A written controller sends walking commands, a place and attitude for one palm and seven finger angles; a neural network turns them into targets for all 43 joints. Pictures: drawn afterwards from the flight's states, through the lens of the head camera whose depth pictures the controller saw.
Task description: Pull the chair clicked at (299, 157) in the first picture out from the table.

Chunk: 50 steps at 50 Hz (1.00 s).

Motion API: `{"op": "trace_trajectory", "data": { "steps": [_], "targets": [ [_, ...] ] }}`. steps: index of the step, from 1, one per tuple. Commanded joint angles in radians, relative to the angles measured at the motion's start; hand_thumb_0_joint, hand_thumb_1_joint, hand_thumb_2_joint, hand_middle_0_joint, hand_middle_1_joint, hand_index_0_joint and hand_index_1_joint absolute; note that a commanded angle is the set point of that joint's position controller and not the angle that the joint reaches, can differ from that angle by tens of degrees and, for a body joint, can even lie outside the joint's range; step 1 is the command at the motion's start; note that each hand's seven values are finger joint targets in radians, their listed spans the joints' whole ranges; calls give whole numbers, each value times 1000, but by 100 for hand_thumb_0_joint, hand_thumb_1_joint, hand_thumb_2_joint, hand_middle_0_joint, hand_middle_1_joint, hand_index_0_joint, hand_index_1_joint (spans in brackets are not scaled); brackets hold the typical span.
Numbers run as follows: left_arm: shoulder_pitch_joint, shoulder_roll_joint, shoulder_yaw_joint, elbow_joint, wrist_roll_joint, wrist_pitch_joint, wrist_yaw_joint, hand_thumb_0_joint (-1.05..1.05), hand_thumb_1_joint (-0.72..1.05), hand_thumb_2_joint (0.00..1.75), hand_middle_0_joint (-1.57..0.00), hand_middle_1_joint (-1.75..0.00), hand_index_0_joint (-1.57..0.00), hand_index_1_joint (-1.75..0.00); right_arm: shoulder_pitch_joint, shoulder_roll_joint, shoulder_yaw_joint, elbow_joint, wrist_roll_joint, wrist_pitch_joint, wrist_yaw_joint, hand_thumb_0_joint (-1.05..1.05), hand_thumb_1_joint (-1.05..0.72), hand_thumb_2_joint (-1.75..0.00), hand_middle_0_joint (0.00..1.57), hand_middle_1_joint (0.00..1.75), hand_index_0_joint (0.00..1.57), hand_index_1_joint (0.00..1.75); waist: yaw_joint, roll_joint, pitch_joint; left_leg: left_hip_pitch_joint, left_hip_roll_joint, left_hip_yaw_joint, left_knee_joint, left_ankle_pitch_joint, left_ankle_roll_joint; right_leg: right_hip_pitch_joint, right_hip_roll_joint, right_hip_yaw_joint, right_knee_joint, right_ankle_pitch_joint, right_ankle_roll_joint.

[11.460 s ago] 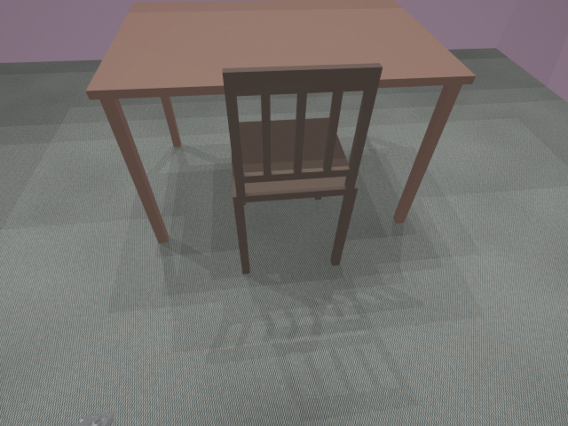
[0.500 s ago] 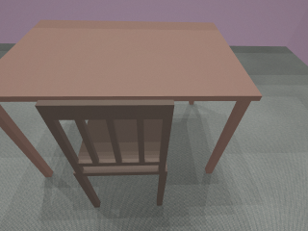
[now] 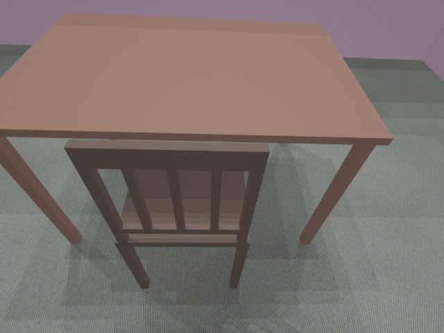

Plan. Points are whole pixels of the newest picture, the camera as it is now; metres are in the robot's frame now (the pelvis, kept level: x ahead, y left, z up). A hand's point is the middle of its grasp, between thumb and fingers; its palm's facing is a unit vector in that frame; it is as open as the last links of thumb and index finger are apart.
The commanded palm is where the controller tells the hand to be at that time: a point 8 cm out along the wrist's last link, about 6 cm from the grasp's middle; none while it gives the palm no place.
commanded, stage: come to a stop and stand still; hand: left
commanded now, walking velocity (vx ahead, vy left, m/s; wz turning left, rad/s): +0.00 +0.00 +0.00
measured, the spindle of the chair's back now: (177, 201) +0.43 +0.14 -0.10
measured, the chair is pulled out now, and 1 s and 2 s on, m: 0.00 0.00 0.00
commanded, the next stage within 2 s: look again from close up in 0.32 s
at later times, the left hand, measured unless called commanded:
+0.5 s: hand out of the picture +0.02 +0.17 -0.18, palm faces -0.01 -0.99 -0.17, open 7.4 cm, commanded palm none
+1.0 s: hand out of the picture +0.00 +0.17 -0.18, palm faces +0.00 -0.99 -0.15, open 7.4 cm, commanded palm none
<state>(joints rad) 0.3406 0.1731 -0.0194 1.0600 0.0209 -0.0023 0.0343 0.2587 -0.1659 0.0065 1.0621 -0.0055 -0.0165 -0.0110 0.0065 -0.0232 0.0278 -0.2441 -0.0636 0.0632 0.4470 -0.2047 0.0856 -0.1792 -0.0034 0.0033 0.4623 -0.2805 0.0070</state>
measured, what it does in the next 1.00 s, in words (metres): stands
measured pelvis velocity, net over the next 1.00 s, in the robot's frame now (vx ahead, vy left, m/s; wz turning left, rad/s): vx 0.01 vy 0.01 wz -0.01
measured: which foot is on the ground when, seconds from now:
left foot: down 0.00-1.00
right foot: down 0.00-1.00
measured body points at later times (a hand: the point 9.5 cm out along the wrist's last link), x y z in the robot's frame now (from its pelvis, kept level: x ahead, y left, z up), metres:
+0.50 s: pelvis +0.02 +0.00 +0.00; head +0.03 +0.02 +0.45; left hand +0.02 +0.22 -0.16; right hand +0.03 -0.23 -0.15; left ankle +0.02 +0.06 -0.74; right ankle -0.02 -0.13 -0.74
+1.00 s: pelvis +0.01 +0.01 +0.00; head +0.02 +0.02 +0.45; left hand +0.00 +0.22 -0.16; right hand +0.02 -0.22 -0.15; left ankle +0.02 +0.06 -0.74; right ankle -0.02 -0.13 -0.74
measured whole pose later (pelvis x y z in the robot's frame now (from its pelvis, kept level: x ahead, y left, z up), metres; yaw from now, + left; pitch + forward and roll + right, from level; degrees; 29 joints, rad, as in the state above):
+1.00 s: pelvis +0.01 +0.01 +0.00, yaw +0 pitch -1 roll +0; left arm 0.33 0.16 -0.02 1.09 0.02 -0.01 0.04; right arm 0.27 -0.14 0.01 1.14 0.00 -0.03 -0.02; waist 0.00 -0.04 0.03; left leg -0.18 -0.07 0.07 0.39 -0.20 0.09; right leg -0.12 -0.01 0.01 0.41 -0.27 0.02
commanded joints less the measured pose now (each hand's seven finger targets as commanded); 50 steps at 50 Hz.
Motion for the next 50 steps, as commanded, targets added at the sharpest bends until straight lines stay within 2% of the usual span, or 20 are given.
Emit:
{"op": "trace_trajectory", "data": {
  "steps": [1, 7, 11, 12, 16, 17, 26, 28, 36, 39, 40, 48, 50],
  "targets": [
    [51, 88, 14, -21, -4, -22, 12, 0, 90, 90, -20, -30, -20, -30, 42, -110, -18, -21, 2, -23, -12, 0, -90, -90, 20, 30, 20, 30, -8, 19, -8, 86, 162, -170, -106, 72, -20, -59, -86, 81, -81, 98, -39],
    [61, 84, 11, 0, -4, -22, 12, 0, 90, 90, -20, -30, -20, -30, 22, -104, -15, -5, 3, -24, -15, 0, -90, -90, 20, 30, 20, 30, -2, 18, 29, 88, 159, -159, -103, 114, -20, -61, -89, 80, -96, 123, -37],
    [63, 82, 10, 6, -4, -23, 15, 0, 90, 90, -20, -30, -20, -30, 23, -107, -15, 4, 3, -27, -16, 0, -90, -90, 20, 30, 20, 30, -2, 18, -2, 117, 161, -155, -96, 160, -22, -41, -95, 78, -94, 146, -33],
    [58, 84, 11, 5, -4, -22, 14, 0, 90, 90, -20, -30, -20, -30, 19, -105, -14, 5, 4, -26, -16, 0, -90, -90, 20, 30, 20, 30, 0, 19, 22, 101, 159, -155, -98, 155, -21, -43, -90, 78, -99, 144, -33],
    [56, 83, 11, 6, -4, -20, 15, 0, 90, 90, -20, -30, -20, -30, 22, -105, -13, 12, 2, -26, -17, 0, -90, -90, 20, 30, 20, 30, 0, 24, 15, 108, 161, -156, -107, 157, -25, -35, -93, 77, -99, 140, -32],
    [53, 83, 12, 5, -5, -19, 13, 0, 90, 90, -20, -30, -20, -30, 20, -103, -13, 13, 2, -26, -17, 0, -90, -90, 20, 30, 20, 30, 2, 19, 31, 100, 163, -157, -110, 155, -22, -37, -90, 75, -101, 137, -33],
    [45, 84, 15, 4, -6, -18, 14, 0, 90, 90, -20, -30, -20, -30, 42, -104, -11, 29, 2, -29, -18, 0, -90, -90, 20, 30, 20, 30, 3, 15, 7, 120, 164, -161, -116, 195, -24, -14, -94, 71, -99, 148, -31],
    [44, 86, 14, 4, -6, -17, 13, 0, 90, 90, -20, -30, -20, -30, 40, -105, -12, 32, 3, -27, -18, 0, -90, -90, 20, 30, 20, 30, 4, 13, 28, 104, 162, -162, -122, 166, -24, -19, -93, 69, -104, 132, -31],
    [53, 80, 14, 9, -8, -18, 14, 0, 90, 90, -20, -30, -20, -30, 55, -97, -11, 46, 3, -28, -18, 0, -90, -90, 20, 30, 20, 30, 2, 19, 16, 126, 163, -162, -131, 163, -25, -19, -96, 68, -111, 131, -32],
    [54, 78, 14, 10, -7, -17, 14, 0, 90, 90, -20, -30, -20, -30, 57, -93, -13, 51, 4, -27, -18, 0, -90, -90, 20, 30, 20, 30, 1, 6, 36, 113, 163, -166, -140, 129, -25, -28, -95, 70, -115, 114, -33],
    [57, 77, 14, 10, -6, -17, 14, 0, 90, 90, -20, -30, -20, -30, 60, -93, -13, 52, 3, -27, -18, 0, -90, -90, 20, 30, 20, 30, 1, 13, 23, 122, 164, -165, -140, 136, -25, -24, -96, 70, -117, 118, -33],
    [69, 72, 12, 16, -5, -15, 13, 0, 90, 90, -20, -30, -20, -30, 56, -91, -15, 53, 4, -25, -17, 0, -90, -90, 20, 30, 20, 30, 2, 29, 57, 100, 164, -173, -164, 65, -25, -42, -92, 69, -122, 87, -32],
    [77, 67, 12, 19, -5, -17, 13, 0, 90, 90, -20, -30, -20, -30, 60, -90, -15, 54, 4, -27, -17, 0, -90, -90, 20, 30, 20, 30, 1, 17, 37, 116, 165, -171, -158, 79, -25, -40, -94, 69, -122, 98, -33]
  ]
}}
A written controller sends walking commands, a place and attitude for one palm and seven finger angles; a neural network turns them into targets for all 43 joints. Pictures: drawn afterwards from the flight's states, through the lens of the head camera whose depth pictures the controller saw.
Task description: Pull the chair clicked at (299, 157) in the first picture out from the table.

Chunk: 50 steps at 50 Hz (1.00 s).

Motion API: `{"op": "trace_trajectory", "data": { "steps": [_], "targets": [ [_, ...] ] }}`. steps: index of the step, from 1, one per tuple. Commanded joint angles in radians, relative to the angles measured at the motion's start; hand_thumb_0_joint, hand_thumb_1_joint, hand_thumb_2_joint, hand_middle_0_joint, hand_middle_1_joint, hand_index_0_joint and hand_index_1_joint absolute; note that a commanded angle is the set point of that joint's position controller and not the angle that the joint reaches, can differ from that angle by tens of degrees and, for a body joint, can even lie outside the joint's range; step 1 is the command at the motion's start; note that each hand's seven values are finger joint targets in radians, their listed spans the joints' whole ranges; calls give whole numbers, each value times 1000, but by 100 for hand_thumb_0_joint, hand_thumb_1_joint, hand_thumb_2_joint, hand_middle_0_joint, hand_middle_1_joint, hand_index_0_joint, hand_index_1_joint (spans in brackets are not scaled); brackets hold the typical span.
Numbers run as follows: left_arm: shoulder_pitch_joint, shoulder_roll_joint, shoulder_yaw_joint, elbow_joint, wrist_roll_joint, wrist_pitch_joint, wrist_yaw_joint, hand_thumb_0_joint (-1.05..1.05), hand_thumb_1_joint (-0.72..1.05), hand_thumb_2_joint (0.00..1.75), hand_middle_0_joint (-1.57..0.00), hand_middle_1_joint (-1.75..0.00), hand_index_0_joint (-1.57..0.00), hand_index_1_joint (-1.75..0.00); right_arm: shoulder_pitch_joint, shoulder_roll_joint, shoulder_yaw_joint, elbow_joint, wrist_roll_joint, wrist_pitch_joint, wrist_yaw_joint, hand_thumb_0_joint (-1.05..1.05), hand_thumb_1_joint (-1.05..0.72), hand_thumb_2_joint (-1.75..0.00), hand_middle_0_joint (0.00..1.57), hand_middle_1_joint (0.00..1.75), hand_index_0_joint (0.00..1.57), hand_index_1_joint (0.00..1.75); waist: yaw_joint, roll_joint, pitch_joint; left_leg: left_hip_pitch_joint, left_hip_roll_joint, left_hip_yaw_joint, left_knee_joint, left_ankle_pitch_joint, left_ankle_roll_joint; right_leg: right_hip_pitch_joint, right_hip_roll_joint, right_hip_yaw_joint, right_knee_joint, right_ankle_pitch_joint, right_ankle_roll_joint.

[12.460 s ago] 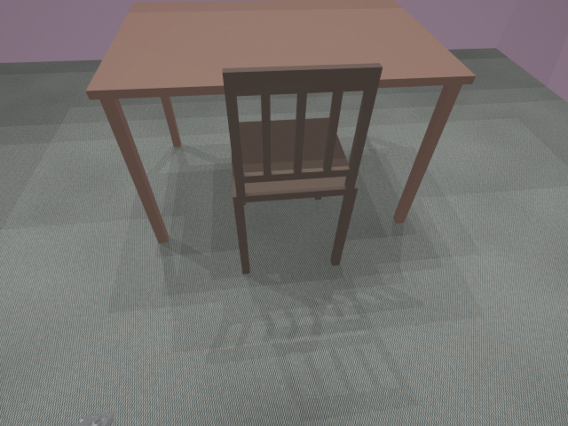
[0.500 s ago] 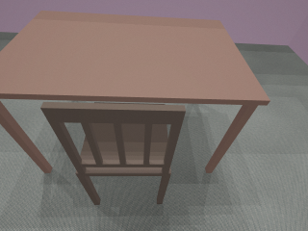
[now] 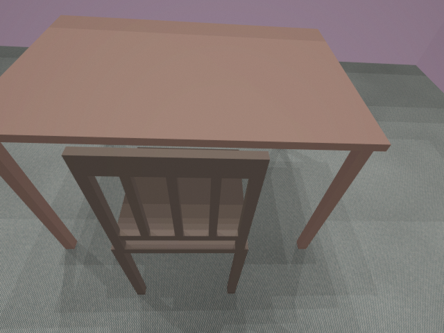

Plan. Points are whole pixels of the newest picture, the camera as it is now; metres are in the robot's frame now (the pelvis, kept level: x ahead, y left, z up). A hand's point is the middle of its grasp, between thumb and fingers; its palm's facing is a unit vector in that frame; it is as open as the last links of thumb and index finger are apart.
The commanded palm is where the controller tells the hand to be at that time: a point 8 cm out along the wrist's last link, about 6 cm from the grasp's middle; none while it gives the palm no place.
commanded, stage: look again from close up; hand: left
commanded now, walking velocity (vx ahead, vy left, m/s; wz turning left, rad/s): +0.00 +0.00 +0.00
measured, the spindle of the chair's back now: (176, 207) +0.41 +0.14 -0.10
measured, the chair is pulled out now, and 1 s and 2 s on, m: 0.00 0.00 0.00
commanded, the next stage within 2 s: raise the hand toward the chair's back in 0.10 s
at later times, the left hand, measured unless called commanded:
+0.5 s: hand (142, 273) +0.21 +0.15 +0.01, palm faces +0.09 -1.00 +0.01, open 8.2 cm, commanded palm +0.11 +0.21 -0.07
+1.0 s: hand (154, 301) +0.19 +0.14 -0.08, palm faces -0.03 -1.00 +0.01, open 12.6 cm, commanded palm +0.14 +0.22 -0.06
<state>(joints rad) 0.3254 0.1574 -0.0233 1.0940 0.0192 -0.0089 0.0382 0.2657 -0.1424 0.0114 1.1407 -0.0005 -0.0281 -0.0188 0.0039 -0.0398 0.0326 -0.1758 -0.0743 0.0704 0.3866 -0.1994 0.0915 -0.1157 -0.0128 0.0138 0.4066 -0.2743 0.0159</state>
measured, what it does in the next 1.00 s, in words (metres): lowers itself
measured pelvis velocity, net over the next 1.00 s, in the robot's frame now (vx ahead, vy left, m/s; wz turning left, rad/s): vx -0.03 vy -0.06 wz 0.06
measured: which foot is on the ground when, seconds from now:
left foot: down 0.00-1.00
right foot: down 0.00-1.00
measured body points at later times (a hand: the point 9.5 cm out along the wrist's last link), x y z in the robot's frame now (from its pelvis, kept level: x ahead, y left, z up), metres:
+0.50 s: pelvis -0.03 -0.02 -0.05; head -0.03 -0.02 +0.40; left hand +0.20 +0.20 +0.01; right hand +0.13 -0.28 -0.13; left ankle +0.01 +0.06 -0.74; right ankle -0.01 -0.10 -0.74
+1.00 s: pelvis -0.03 -0.06 -0.10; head +0.05 -0.06 +0.34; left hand +0.19 +0.19 -0.08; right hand +0.17 -0.26 -0.20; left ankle +0.01 +0.06 -0.74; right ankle -0.01 -0.11 -0.74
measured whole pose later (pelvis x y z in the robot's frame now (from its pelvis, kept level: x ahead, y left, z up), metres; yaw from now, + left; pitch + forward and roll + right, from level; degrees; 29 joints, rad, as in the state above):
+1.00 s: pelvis -0.03 -0.06 -0.10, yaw +4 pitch +16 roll -1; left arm 0.31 0.26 0.17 0.09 -0.32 -0.27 -0.35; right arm 0.16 -0.18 0.06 0.57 0.05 -0.16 -0.05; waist -0.02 0.03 -0.12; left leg -0.98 -0.01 -0.02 1.20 -0.50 0.01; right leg -0.92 0.06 -0.14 1.18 -0.55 -0.10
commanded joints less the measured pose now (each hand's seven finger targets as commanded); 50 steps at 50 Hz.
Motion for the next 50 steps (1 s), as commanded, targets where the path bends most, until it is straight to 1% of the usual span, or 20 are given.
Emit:
{"op": "trace_trajectory", "data": {
  "steps": [1, 9, 10, 11, 12, 13, 14, 17, 19, 21, 22, 24, 27, 30, 33, 38, 41, 44, 47, 50],
  "targets": [
    [91, 84, 15, -15, -3, -11, 10, 0, 90, 90, -20, -30, -20, -30, 55, -113, -20, -25, -1, -16, -9, 0, -90, -90, 20, 30, 20, 30, 3, 40, 29, 54, 175, -177, -96, 91, -31, -103, -85, 58, -65, 100, -41],
    [101, 80, 17, -11, -3, -11, 11, 0, 90, 90, -20, -30, -20, -30, 56, -112, -20, -22, 0, -18, -12, 0, -90, -90, 20, 30, 20, 30, 3, 31, 30, 62, 178, -172, -89, 125, -32, -103, -87, 59, -69, 111, -40],
    [96, 87, 9, 10, 17, -37, 42, 0, 90, 90, -20, -30, -20, -30, 17, -149, -11, -98, 0, -17, -8, 0, -90, -90, 20, 30, 20, 30, -3, 93, 58, -9, 195, -160, 78, 448, -68, -124, -96, 52, -33, 223, -30],
    [-561, 299, 120, -1534, -172, -210, 50, 0, 88, 89, -20, -30, -20, -30, 72, -314, -57, -468, 43, -140, -33, 0, -90, -90, 20, 30, 20, 30, -124, 258, -429, 335, 119, -172, 23, 426, -130, -160, 12, -63, 83, 221, -35],
    [-435, 339, 141, -1486, -123, -181, 89, 0, 85, 88, -20, -29, -20, -29, -15, -218, -2, -394, 47, -225, -61, 0, -90, -90, 20, 30, 20, 30, -84, 294, -369, 341, 189, -188, -52, 377, -164, -251, 22, -51, 218, -11, -30],
    [-222, 178, 60, -1297, -114, -141, 119, 0, 83, 87, -19, -29, -19, -29, -18, -236, -19, -371, 27, -275, -56, 0, -90, -90, 20, 30, 20, 30, -59, 279, -334, 271, 183, -217, -92, 256, -175, -320, 27, -46, 270, -144, -47],
    [130, -49, -63, -968, -128, -39, 119, 0, 81, 86, -19, -29, -19, -29, -5, -175, -18, -340, 45, -279, -37, 0, -90, -90, 20, 30, 20, 30, -55, 148, -135, 114, 167, -228, -100, 126, -164, -382, 14, -59, 302, -131, -47],
    [-18, -3, -25, -1177, -182, -148, 68, 0, 74, 83, -18, -27, -18, -27, -54, -241, -36, -482, 35, -301, -31, 0, -90, -90, 20, 30, 20, 30, -62, 88, -66, -91, 103, -193, 73, -135, -106, -376, 12, -95, 206, -105, -38],
    [28, -4, 56, -928, -189, -253, 17, 0, 69, 81, -18, -27, -18, -27, -73, -252, -53, -508, 9, -284, -22, 0, -90, -90, 20, 30, 20, 30, -67, -178, -16, -317, 75, -177, 251, -226, -90, -514, 17, -110, 208, -192, -41],
    [212, 11, 144, -841, -254, -397, -92, 0, 64, 79, -17, -26, -17, -26, -131, -244, -69, -566, 9, -273, -9, 0, -90, -90, 20, 30, 20, 30, 3, -348, -60, -515, 61, -144, 373, -260, -99, -597, 16, -90, 291, -324, -45],
    [313, 35, 180, -819, -279, -467, -159, 0, 62, 78, -17, -26, -17, -26, -145, -239, -78, -588, 17, -267, 7, 0, -90, -90, 20, 30, 20, 30, 49, -337, -73, -570, 46, -112, 412, -227, -104, -568, 12, -44, 299, -327, -56],
    [337, 66, 205, -878, -316, -566, -290, 0, 57, 76, -17, -25, -17, -25, -192, -254, -88, -683, 20, -261, 30, 0, -90, -90, 20, 30, 20, 30, 54, -244, -145, -637, 29, -76, 497, -204, -105, -530, -7, 12, 371, -233, -53],
    [325, 166, 272, -896, -263, -485, -308, 0, 50, 73, -16, -24, -16, -24, -241, -246, -80, -767, 46, -204, 33, 0, -90, -90, 20, 30, 20, 30, 92, 60, -193, -643, 12, -51, 502, -216, -96, -523, -3, 26, 423, -242, -66],
    [62, 197, 277, -1173, -282, -475, -243, 0, 43, 70, -15, -23, -15, -23, -245, -227, -69, -824, 36, -186, 11, 0, -90, -90, 20, 30, 20, 30, 43, 126, -223, -698, 26, -60, 568, -319, -73, -629, -5, 79, 432, -406, -63],
    [-102, 262, 322, -1558, -281, -645, -134, 0, 36, 67, -15, -22, -15, -22, -151, -186, -77, -795, 5, -209, -11, 0, -90, -90, 20, 30, 20, 30, 5, 198, -435, -639, 58, -91, 654, -213, -55, -623, 20, 104, 495, -316, -65],
    [-51, 162, 139, -1459, -296, -759, -213, 0, 25, 62, -13, -20, -13, -20, -135, -207, -55, -696, 10, -276, -24, 0, -90, -90, 20, 30, 20, 30, -94, 169, -376, -695, 80, -122, 760, -186, -48, -721, 21, 116, 516, -226, -43],
    [11, 180, 129, -1188, -305, -651, -359, 0, 18, 59, -13, -19, -13, -19, -127, -234, -42, -674, 33, -275, -35, 0, -90, -90, 20, 30, 20, 30, -114, 27, -281, -860, 81, -128, 815, -259, -44, -696, -13, 184, 460, -275, 6],
    [55, 235, 215, -1080, -339, -420, -450, 0, 11, 56, -12, -18, -12, -18, -150, -245, -42, -728, 71, -227, -55, 0, -90, -90, 20, 30, 20, 30, -44, -45, -348, -879, 65, -117, 783, -240, -40, -514, -59, 244, 405, -227, 43],
    [100, 321, 427, -1164, -398, -285, -389, 0, 4, 53, -11, -16, -11, -16, -181, -216, -47, -763, 64, -193, -64, 0, -90, -90, 20, 30, 20, 30, 43, -45, -501, -824, 54, -124, 741, -150, -54, -315, -81, 243, 419, -22, 56],
    [123, 251, 448, -1368, -402, -364, -251, 0, -3, 50, -11, -15, -11, -15, -144, -161, -58, -743, 46, -196, -46, 0, -90, -90, 20, 30, 20, 30, 54, 13, -569, -742, 67, -126, 693, -39, -72, -238, -75, 193, 492, 344, 54]
  ]
}}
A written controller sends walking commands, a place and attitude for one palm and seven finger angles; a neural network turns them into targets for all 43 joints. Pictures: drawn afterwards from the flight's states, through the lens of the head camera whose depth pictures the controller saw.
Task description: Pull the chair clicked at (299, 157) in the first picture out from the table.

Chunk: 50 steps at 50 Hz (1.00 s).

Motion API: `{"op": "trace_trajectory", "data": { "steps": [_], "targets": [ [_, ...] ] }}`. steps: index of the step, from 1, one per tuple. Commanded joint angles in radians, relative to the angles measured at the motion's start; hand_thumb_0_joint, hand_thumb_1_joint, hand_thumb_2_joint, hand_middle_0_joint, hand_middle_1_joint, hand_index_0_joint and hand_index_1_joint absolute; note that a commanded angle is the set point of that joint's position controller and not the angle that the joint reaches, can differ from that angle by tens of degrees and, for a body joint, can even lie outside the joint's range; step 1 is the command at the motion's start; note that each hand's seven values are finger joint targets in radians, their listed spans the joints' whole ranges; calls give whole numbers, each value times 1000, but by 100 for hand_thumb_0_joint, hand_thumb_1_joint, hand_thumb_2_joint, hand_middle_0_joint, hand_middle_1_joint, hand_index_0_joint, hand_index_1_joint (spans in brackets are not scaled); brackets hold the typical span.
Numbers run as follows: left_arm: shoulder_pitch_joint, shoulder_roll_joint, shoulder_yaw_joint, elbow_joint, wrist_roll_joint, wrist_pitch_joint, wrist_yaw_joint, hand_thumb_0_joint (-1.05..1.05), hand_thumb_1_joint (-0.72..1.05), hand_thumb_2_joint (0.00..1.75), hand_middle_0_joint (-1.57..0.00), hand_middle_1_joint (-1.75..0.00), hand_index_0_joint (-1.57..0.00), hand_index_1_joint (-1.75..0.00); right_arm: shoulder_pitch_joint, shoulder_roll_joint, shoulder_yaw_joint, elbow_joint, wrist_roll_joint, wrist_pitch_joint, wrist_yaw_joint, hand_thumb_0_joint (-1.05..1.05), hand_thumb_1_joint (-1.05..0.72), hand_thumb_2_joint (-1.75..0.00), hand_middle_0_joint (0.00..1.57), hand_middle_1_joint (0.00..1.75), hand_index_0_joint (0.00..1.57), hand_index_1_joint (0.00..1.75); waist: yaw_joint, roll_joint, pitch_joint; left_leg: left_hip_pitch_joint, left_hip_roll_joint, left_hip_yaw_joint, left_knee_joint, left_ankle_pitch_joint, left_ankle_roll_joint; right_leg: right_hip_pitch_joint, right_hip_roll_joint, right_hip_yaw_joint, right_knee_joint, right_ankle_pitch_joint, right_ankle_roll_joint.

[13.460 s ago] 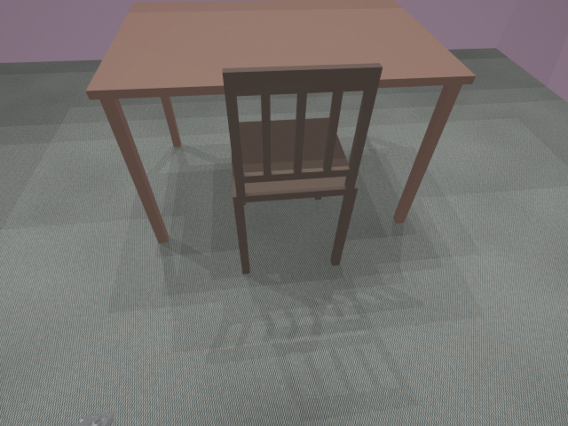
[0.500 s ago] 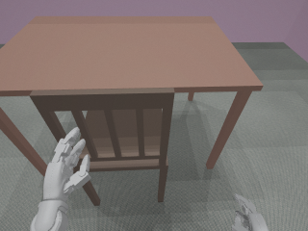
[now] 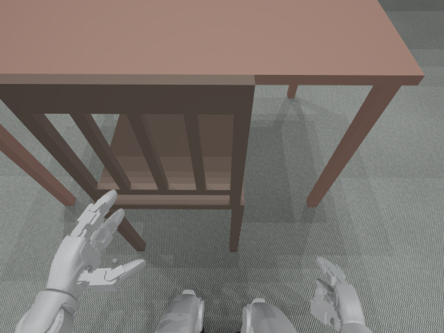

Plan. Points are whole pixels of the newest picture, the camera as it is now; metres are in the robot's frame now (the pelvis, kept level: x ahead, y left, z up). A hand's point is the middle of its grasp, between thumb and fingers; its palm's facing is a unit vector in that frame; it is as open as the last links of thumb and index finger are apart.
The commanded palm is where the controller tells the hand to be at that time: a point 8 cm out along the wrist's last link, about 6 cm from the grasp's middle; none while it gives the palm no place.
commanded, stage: raise the hand toward the chair's back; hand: left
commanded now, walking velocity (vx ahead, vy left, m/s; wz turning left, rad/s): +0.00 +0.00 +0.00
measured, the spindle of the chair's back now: (151, 155) +0.45 +0.17 +0.00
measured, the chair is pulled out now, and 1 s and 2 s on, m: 0.00 0.00 0.00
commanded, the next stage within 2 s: aim the fingers beside a spindle in 1.30 s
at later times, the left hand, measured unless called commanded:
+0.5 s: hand (55, 245) +0.24 +0.25 +0.08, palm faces +0.08 -1.00 -0.04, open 16.4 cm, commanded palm +0.21 +0.30 +0.06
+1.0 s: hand (54, 245) +0.25 +0.27 +0.05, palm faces -0.02 -1.00 -0.01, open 17.0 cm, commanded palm +0.23 +0.33 +0.07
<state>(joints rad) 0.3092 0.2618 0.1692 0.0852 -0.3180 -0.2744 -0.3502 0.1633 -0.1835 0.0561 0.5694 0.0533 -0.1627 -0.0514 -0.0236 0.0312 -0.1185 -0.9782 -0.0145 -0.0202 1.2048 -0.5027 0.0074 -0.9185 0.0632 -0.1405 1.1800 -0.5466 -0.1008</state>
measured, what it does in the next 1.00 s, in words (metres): shifts its weight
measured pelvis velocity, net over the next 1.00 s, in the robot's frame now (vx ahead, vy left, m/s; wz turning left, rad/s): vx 0.00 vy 0.08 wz -0.02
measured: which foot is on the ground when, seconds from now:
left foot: down 0.00-1.00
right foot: down 0.00-1.00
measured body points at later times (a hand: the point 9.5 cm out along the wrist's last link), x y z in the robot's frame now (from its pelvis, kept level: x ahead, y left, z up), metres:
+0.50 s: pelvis +0.00 +0.05 +0.01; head +0.07 +0.07 +0.46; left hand +0.23 +0.31 +0.08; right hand +0.20 -0.19 -0.05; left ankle +0.04 +0.11 -0.64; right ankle +0.02 -0.05 -0.64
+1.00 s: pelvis +0.00 +0.08 +0.02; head +0.07 +0.10 +0.47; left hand +0.24 +0.33 +0.05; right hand +0.17 -0.17 -0.05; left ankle +0.04 +0.11 -0.64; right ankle +0.02 -0.05 -0.64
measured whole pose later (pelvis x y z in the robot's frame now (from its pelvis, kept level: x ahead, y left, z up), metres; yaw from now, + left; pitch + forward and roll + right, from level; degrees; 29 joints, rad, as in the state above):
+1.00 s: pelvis +0.00 +0.08 +0.02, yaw -1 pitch +15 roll -5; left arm 0.31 0.28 0.17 0.05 -0.28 -0.31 -0.24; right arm 0.25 -0.26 0.03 0.53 0.03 -0.15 -0.04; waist -0.02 0.03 -0.13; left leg -0.90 -0.05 0.03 1.10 -0.46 0.10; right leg -0.82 0.03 -0.09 1.03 -0.47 -0.01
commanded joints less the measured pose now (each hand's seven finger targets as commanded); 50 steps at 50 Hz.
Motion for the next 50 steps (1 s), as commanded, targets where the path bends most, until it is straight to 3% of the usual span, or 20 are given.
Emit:
{"op": "trace_trajectory", "data": {
  "steps": [1, 2, 4, 7, 8, 10, 12, 14, 17, 21, 25, 28, 32, 35, 38, 42, 44, 47, 48, 50],
  "targets": [
    [157, 129, 245, -379, -52, -140, 176, 0, -6, 49, -10, -15, -10, -15, -29, -109, -107, -152, -15, -65, -7, 0, -90, -90, 20, 30, 20, 30, 83, -35, -405, 90, 11, -30, -149, 295, 10, 538, -132, 304, -259, 647, 146],
    [161, 135, 237, -375, -26, -179, 205, 0, -8, 48, -10, -15, -10, -15, -32, -107, -111, -130, -23, -69, -2, 0, -90, -90, 20, 30, 20, 30, 83, -24, -385, 98, 13, -25, -157, 316, 11, 504, -118, 276, -242, 650, 130],
    [155, 74, 149, -300, 18, -244, 203, 0, -13, 46, -10, -14, -10, -14, -22, -115, -116, -105, -31, -76, 9, 0, -90, -90, 20, 30, 20, 30, 34, -38, -286, 73, 18, -23, -144, 312, 13, 394, -112, 261, -232, 615, 132],
    [128, 5, 32, -126, 51, -287, 134, 0, -20, 43, -9, -13, -9, -13, -16, -156, -116, -79, -27, -83, 14, 0, -90, -90, 20, 30, 20, 30, -36, -88, -140, 23, 21, -39, -108, 237, 26, 225, -107, 267, -249, 444, 152],
    [109, -4, 0, -100, 46, -287, 99, 0, -22, 42, -9, -12, -9, -12, -7, -175, -118, -84, -21, -86, 12, 0, -90, -90, 20, 30, 20, 30, -46, -93, -142, 26, 20, -40, -110, 208, 30, 193, -98, 246, -251, 361, 141],
    [93, 39, 15, -118, 16, -274, 45, 0, -27, 40, -8, -12, -8, -12, 7, -202, -124, -109, -10, -97, 0, 0, -90, -90, 20, 30, 20, 30, -27, -61, -210, 66, 17, -37, -127, 191, 35, 199, -88, 229, -264, 250, 119],
    [72, 103, 73, -195, -9, -264, 34, 0, -31, 38, -8, -11, -8, -11, 4, -210, -127, -128, -5, -105, -12, 0, -90, -90, 20, 30, 20, 30, -1, -32, -283, 129, 18, -36, -152, 222, 40, 239, -77, 214, -270, 237, 103],
    [48, 147, 120, -325, -19, -275, 68, 0, -36, 36, -7, -10, -7, -10, 3, -199, -125, -148, -10, -110, -18, 0, -90, -90, 20, 30, 20, 30, 29, 35, -364, 213, 18, -34, -193, 269, 39, 272, -68, 180, -257, 260, 85],
    [54, 182, 177, -409, -6, -295, 170, 0, -43, 33, -7, -9, -7, -9, 1, -179, -122, -136, -26, -101, -15, 0, -90, -90, 20, 30, 20, 30, 55, 88, -385, 291, 23, -45, -231, 334, 25, 239, -47, 117, -223, 287, 66],
    [72, 66, 76, -247, 26, -270, 212, 0, -50, 30, -6, -8, -6, -8, -12, -185, -110, -134, -34, -77, 8, 0, -90, -90, 20, 30, 20, 30, 10, 55, -229, 269, 33, -81, -249, 261, 3, 99, -41, 70, -213, 189, 66],
    [43, 41, -19, -113, 43, -168, 120, 0, -50, 30, -6, -8, -6, -8, -6, -223, -98, -178, -15, -45, 7, 0, -90, -90, 20, 30, 20, 30, -15, 2, -141, 209, 35, -108, -291, 80, 6, 63, -38, 68, -243, 85, 68],
    [-49, 108, 21, -206, 33, -137, 88, 0, -50, 30, -6, -8, -6, -8, 5, -232, -93, -208, -8, -44, -7, 0, -90, -90, 20, 30, 20, 30, -5, 32, -200, 267, 36, -131, -326, 59, 4, 103, -39, 72, -258, 82, 65],
    [-108, 196, 126, -412, 23, -206, 160, 0, -50, 30, -6, -8, -6, -8, 12, -216, -87, -198, -28, -56, -12, 0, -90, -90, 20, 30, 20, 30, 35, 138, -301, 426, 56, -190, -353, 187, -48, 81, -35, 66, -213, 131, 58],
    [-92, 144, 96, -376, 39, -250, 206, 0, -50, 30, -6, -8, -6, -8, 9, -207, -81, -174, -41, -55, 5, 0, -90, -90, 20, 30, 20, 30, 25, 178, -239, 473, 80, -262, -383, 173, -88, -22, -41, 61, -166, 114, 66],
    [-70, 106, 63, -201, 51, -216, 174, 0, -50, 30, -6, -8, -6, -8, 15, -223, -85, -164, -38, -40, 11, 0, -90, -90, 20, 30, 20, 30, -5, 90, -181, 366, 71, -241, -363, 105, -69, -22, -41, 56, -177, 94, 71],
    [-50, 80, 30, -89, 25, -111, 76, 0, -50, 30, -6, -8, -6, -8, 20, -245, -91, -188, -6, -30, -3, 0, -90, -90, 20, 30, 20, 30, -4, 0, -186, 299, 54, -200, -370, 30, -41, 67, -36, 60, -233, 81, 70],
    [-83, 117, 57, -168, 11, -88, 62, 0, -50, 30, -6, -8, -6, -8, 24, -249, -96, -202, 0, -35, -9, 0, -90, -90, 20, 30, 20, 30, 10, 19, -247, 350, 55, -210, -385, 75, -44, 106, -37, 65, -245, 106, 72],
    [-95, 196, 124, -335, 14, -129, 114, 0, -50, 30, -6, -8, -6, -8, 33, -240, -97, -194, -15, -51, -9, 0, -90, -90, 20, 30, 20, 30, 31, 93, -312, 453, 71, -229, -380, 238, -70, 97, -36, 65, -230, 149, 70],
    [-97, 203, 133, -384, 18, -155, 140, 0, -50, 30, -6, -8, -6, -8, 38, -232, -94, -191, -24, -54, -3, 0, -90, -90, 20, 30, 20, 30, 38, 126, -321, 480, 75, -242, -387, 271, -84, 80, -38, 65, -219, 152, 69],
    [-80, 169, 120, -381, 23, -208, 182, 0, -50, 30, -6, -8, -6, -8, 33, -217, -93, -170, -34, -57, 6, 0, -90, -90, 20, 30, 20, 30, 27, 123, -265, 475, 82, -242, -383, 261, -88, 38, -36, 60, -207, 143, 69]
  ]
}}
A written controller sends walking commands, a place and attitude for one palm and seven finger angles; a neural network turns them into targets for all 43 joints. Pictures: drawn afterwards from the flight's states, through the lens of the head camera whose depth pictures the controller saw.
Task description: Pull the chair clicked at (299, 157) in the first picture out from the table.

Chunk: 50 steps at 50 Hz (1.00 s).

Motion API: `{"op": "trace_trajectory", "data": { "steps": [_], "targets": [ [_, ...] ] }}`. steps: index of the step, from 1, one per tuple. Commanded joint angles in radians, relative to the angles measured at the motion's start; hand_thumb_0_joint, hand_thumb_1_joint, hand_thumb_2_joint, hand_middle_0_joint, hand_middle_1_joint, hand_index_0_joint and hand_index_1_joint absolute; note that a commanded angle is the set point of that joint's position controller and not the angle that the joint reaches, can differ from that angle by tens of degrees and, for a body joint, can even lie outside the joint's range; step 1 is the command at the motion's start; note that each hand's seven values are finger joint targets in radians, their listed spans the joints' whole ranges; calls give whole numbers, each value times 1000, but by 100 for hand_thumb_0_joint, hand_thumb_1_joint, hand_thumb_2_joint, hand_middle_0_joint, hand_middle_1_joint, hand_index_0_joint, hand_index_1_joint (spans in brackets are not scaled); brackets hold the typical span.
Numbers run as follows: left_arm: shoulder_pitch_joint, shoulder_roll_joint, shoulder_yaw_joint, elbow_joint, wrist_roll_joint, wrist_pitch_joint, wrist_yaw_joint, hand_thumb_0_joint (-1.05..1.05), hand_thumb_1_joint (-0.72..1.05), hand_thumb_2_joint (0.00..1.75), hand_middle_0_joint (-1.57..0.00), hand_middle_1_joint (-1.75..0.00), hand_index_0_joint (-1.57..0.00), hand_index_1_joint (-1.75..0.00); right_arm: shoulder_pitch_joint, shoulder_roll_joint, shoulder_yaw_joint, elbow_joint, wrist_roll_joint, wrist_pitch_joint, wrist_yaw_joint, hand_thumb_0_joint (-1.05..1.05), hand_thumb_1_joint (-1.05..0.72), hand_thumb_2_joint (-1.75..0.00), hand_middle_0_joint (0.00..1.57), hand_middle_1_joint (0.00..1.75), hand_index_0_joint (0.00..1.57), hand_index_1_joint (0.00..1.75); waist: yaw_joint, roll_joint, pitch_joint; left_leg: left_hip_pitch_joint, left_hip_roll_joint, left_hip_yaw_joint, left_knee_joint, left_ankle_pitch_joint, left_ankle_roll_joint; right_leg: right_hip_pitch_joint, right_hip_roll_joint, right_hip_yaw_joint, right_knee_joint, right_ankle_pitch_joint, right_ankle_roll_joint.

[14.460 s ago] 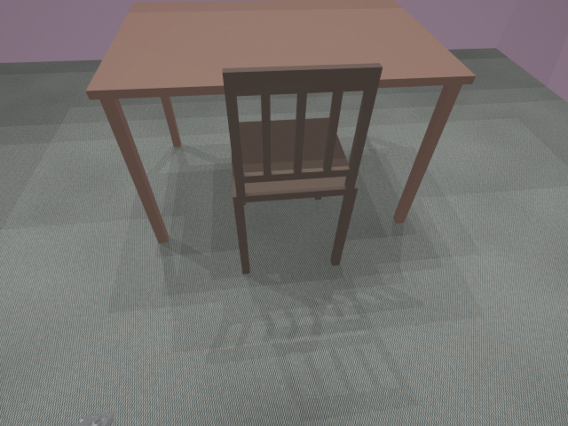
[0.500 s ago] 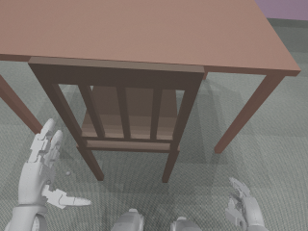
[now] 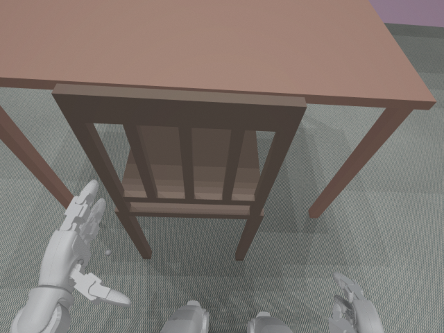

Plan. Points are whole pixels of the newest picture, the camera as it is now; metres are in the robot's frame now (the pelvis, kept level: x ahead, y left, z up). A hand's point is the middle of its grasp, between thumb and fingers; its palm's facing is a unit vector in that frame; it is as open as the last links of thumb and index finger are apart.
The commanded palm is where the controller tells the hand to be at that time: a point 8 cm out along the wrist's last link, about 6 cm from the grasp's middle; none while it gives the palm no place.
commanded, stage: raise the hand toward the chair's back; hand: left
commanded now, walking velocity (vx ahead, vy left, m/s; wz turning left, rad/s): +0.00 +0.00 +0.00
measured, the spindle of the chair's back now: (187, 166) +0.45 +0.10 -0.02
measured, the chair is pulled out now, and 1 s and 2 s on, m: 0.00 0.00 0.00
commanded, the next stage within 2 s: aim the fingers beside a spindle in 0.30 s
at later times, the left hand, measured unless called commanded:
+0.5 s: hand (119, 240) +0.25 +0.18 +0.04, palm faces +0.09 -0.99 -0.06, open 16.9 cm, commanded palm +0.23 +0.23 +0.04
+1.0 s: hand (159, 240) +0.27 +0.12 +0.03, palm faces +0.01 -1.00 -0.04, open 16.9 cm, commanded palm +0.25 +0.19 +0.02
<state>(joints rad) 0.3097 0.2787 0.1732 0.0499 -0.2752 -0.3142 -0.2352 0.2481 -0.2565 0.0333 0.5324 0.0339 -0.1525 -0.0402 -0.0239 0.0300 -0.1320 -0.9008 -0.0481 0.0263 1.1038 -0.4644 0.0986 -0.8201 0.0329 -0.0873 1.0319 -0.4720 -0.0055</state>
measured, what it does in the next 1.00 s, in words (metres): shifts its weight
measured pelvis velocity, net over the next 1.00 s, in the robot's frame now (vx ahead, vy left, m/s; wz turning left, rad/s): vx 0.01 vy -0.05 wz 0.00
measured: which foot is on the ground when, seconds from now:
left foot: down 0.00-1.00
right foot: down 0.00-1.00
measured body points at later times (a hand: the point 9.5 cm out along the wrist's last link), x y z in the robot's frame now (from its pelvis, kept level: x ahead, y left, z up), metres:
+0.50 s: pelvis +0.01 -0.03 +0.00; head +0.08 -0.02 +0.44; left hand +0.24 +0.24 +0.05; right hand +0.20 -0.27 -0.08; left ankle +0.04 +0.04 -0.66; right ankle +0.02 -0.13 -0.66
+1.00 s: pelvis +0.01 -0.05 -0.01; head +0.10 -0.05 +0.43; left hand +0.26 +0.18 +0.03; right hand +0.18 -0.30 -0.10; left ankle +0.04 +0.04 -0.66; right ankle +0.02 -0.13 -0.66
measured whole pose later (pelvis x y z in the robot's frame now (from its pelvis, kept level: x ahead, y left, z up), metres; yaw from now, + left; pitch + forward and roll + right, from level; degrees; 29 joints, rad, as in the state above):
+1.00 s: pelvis +0.01 -0.05 -0.01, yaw +0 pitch +18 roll -2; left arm 0.27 0.23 0.12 0.09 -0.26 -0.46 -0.18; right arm 0.21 -0.26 0.01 0.56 0.02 -0.15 -0.02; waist -0.03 0.03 -0.15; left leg -0.97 -0.01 0.00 1.17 -0.51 0.04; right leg -0.90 0.07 -0.12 1.13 -0.54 -0.08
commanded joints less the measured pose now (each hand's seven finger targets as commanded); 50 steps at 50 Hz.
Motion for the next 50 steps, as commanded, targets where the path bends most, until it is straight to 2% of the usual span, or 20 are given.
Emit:
{"op": "trace_trajectory", "data": {
  "steps": [1, 2, 4, 7, 10, 13, 17, 19, 22, 25, 26, 29, 32, 34, 37, 41, 42, 45, 47, 50],
  "targets": [
    [-73, 152, 124, -319, -16, -188, 84, 0, -50, 30, -6, -8, -6, -8, -55, -141, -69, -124, -19, -67, -1, 0, -90, -90, 20, 30, 20, 30, 28, 139, -227, 371, 110, -273, -274, 218, -176, -63, -7, 7, -55, 66, -29],
    [-64, 156, 134, -266, -9, -192, 93, 0, -50, 30, -6, -8, -6, -8, -53, -142, -69, -115, -22, -62, 1, 0, -90, -90, 20, 30, 20, 30, 20, 102, -206, 326, 103, -252, -259, 208, -162, -52, -4, 4, -63, 66, -30],
    [-59, 100, 90, -169, -5, -188, 81, 0, -50, 30, -6, -8, -6, -8, -59, -145, -69, -113, -18, -57, 6, 0, -90, -90, 20, 30, 20, 30, 0, 80, -167, 250, 92, -219, -231, 143, -145, -58, -6, -2, -65, 46, -31],
    [-35, 74, 47, -79, -5, -136, 27, 0, -50, 30, -6, -8, -6, -8, -57, -163, -72, -127, -5, -47, 4, 0, -90, -90, 20, 30, 20, 30, -5, 38, -173, 211, 87, -213, -232, 90, -132, -32, -5, 4, -80, 34, -30],
    [-61, 116, 60, -189, -22, -99, -10, 0, -50, 30, -6, -8, -6, -8, -51, -168, -78, -155, 6, -49, -3, 0, -90, -90, 20, 30, 20, 30, 11, 72, -280, 287, 83, -200, -233, 196, -129, 43, -7, 14, -107, 90, -30],
    [-67, 174, 108, -328, -25, -126, 18, 0, -50, 30, -6, -8, -6, -8, -40, -153, -76, -152, -1, -58, -9, 0, -90, -90, 20, 30, 20, 30, 24, 101, -347, 358, 88, -190, -215, 347, -132, 70, -5, 16, -108, 147, -31],
    [-58, 159, 132, -264, -20, -187, 80, 0, -50, 30, -6, -8, -6, -8, -51, -132, -68, -116, -16, -56, -4, 0, -90, -90, 20, 30, 20, 30, 11, 69, -245, 286, 81, -166, -194, 312, -121, 35, 1, 11, -101, 138, -34],
    [-61, 97, 94, -153, -19, -187, 73, 0, -50, 30, -6, -8, -6, -8, -61, -135, -65, -110, -14, -52, 2, 0, -90, -90, 20, 30, 20, 30, -9, 28, -173, 203, 72, -150, -175, 192, -105, 1, -1, 14, -103, 88, -29],
    [-59, 80, 64, -40, -19, -147, 20, 0, -50, 30, -6, -8, -6, -8, -64, -150, -63, -117, -5, -44, 0, 0, -90, -90, 20, 30, 20, 30, -18, -18, -159, 120, 57, -124, -153, 109, -80, 26, -4, 39, -119, 60, -28],
    [-123, 100, 46, -99, -28, -122, -30, 0, -50, 30, -6, -8, -6, -8, -60, -155, -66, -137, 6, -46, -9, 0, -90, -90, 20, 30, 20, 30, -16, 5, -239, 141, 52, -108, -141, 136, -67, 92, -14, 67, -135, 101, -24],
    [-134, 111, 49, -155, -30, -127, -34, 0, -50, 30, -6, -8, -6, -8, -61, -151, -67, -143, 6, -51, -12, 0, -90, -90, 20, 30, 20, 30, -4, 41, -284, 172, 53, -106, -142, 174, -66, 119, -16, 69, -132, 136, -26],
    [-113, 164, 95, -270, -32, -164, 0, 0, -50, 30, -6, -8, -6, -8, -55, -134, -66, -141, -3, -61, -13, 0, -90, -90, 20, 30, 20, 30, 17, 64, -346, 212, 55, -100, -134, 276, -64, 172, -16, 77, -121, 231, -27],
    [-118, 175, 127, -244, -16, -205, 62, 0, -50, 30, -6, -8, -6, -8, -59, -121, -63, -113, -15, -57, -6, 0, -90, -90, 20, 30, 20, 30, 11, 45, -297, 165, 57, -95, -116, 271, -64, 147, -13, 77, -103, 232, -26],
    [-92, 118, 99, -155, -5, -209, 82, 0, -50, 30, -6, -8, -6, -8, -72, -118, -63, -105, -18, -53, 5, 0, -90, -90, 20, 30, 20, 30, 1, 35, -241, 117, 54, -88, -99, 230, -64, 106, -16, 79, -95, 208, -22],
    [-40, 87, 88, -22, -5, -174, 62, 0, -50, 30, -6, -8, -6, -8, -83, -128, -68, -109, -12, -34, 14, 0, -90, -90, 20, 30, 20, 30, 3, -22, -198, 29, 47, -76, -76, 171, -63, 117, -24, 117, -110, 171, -15],
    [-83, 82, 46, -81, -17, -151, 9, 0, -50, 30, -6, -8, -6, -8, -72, -138, -72, -138, 2, -28, 9, 0, -90, -90, 20, 30, 20, 30, -3, -11, -275, 45, 48, -67, -67, 181, -55, 170, -38, 149, -122, 202, -3],
    [-134, 76, 17, -129, -16, -163, 5, 0, -50, 30, -6, -8, -6, -8, -71, -137, -68, -137, 1, -33, 7, 0, -90, -90, 20, 30, 20, 30, -17, 1, -289, 55, 51, -73, -62, 197, -52, 173, -37, 152, -116, 225, -1],
    [-162, 122, 57, -216, -18, -212, 35, 0, -50, 30, -6, -8, -6, -8, -62, -128, -70, -127, -7, -44, 2, 0, -90, -90, 20, 30, 20, 30, -6, 13, -332, 78, 56, -75, -58, 228, -53, 186, -34, 149, -102, 258, -5],
    [-167, 132, 68, -229, -5, -244, 72, 0, -50, 30, -6, -8, -6, -8, -64, -125, -69, -111, -15, -48, 4, 0, -90, -90, 20, 30, 20, 30, -4, 23, -323, 76, 58, -77, -53, 243, -55, 167, -28, 138, -83, 264, -12],
    [-145, 67, 32, -124, 13, -249, 104, 0, -50, 30, -6, -8, -6, -8, -74, -121, -68, -98, -20, -46, 17, 0, -90, -90, 20, 30, 20, 30, -12, 17, -273, 45, 54, -77, -43, 204, -58, 95, -27, 121, -64, 212, -12]
  ]
}}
